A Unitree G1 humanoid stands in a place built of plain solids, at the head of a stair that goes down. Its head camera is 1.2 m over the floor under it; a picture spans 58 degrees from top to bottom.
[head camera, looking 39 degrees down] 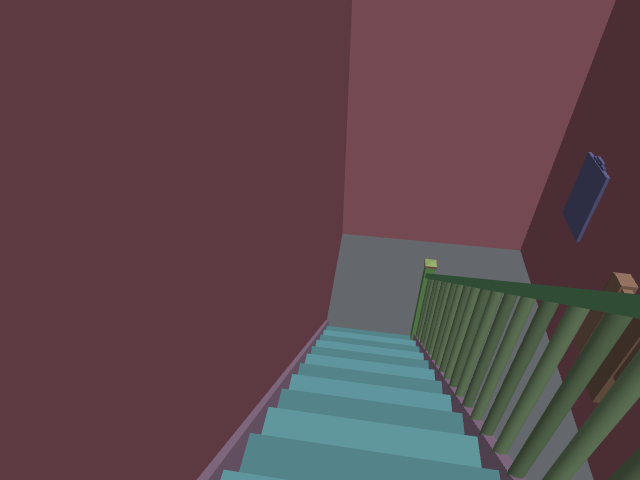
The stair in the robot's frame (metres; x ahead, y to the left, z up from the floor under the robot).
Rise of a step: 0.21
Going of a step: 0.23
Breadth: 0.92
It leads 9 degrees to the right of straight ahead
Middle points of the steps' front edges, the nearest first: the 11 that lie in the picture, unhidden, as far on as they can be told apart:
0.76 -0.19 -0.42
0.98 -0.22 -0.62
1.20 -0.25 -0.83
1.43 -0.29 -1.04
1.65 -0.32 -1.24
1.88 -0.36 -1.45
2.10 -0.39 -1.66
2.33 -0.43 -1.86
2.55 -0.46 -2.07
2.78 -0.49 -2.28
3.00 -0.52 -2.48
